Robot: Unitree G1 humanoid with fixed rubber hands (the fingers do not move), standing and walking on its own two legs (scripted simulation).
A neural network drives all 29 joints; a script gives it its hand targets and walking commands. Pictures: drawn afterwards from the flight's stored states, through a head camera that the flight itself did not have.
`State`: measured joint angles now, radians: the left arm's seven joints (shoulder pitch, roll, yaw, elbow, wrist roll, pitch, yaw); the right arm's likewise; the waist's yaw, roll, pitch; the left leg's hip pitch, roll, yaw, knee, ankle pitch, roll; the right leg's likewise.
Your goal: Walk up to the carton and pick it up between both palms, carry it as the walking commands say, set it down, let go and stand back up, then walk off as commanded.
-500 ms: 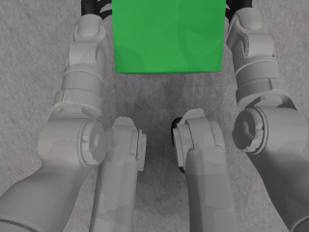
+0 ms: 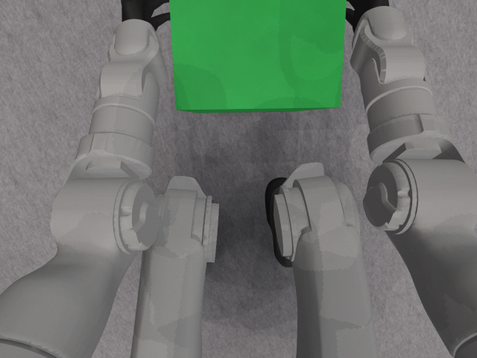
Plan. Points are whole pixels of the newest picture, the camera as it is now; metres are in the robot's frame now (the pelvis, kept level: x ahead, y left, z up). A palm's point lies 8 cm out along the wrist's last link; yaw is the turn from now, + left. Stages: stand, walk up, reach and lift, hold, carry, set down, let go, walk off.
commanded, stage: set down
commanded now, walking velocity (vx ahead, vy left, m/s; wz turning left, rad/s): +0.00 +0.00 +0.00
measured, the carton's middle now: (250, 41) +0.51 -0.06 -0.23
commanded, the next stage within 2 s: none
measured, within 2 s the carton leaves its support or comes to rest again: rests again in 0.06 s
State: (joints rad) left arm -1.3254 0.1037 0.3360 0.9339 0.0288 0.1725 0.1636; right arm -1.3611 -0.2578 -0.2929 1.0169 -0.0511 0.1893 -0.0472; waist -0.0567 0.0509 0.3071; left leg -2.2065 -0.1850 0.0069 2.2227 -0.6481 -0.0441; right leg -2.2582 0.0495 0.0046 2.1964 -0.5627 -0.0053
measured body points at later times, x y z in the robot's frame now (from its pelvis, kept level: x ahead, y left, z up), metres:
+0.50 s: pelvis +0.00 +0.00 -0.01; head +0.35 -0.04 +0.26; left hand +0.54 +0.09 -0.18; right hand +0.53 -0.21 -0.18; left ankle +0.10 +0.11 -0.34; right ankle +0.11 -0.11 -0.34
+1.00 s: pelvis -0.01 +0.00 +0.00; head +0.35 -0.03 +0.26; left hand +0.54 +0.10 -0.18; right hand +0.52 -0.24 -0.18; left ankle +0.10 +0.11 -0.34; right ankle +0.11 -0.11 -0.34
